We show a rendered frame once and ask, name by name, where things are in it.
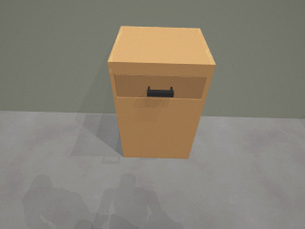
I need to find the handle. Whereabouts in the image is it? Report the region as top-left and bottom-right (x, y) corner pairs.
(147, 86), (174, 97)

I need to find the drawer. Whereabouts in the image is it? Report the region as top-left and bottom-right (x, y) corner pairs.
(114, 73), (207, 99)

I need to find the cabinet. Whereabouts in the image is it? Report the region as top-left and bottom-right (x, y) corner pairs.
(108, 26), (215, 159)

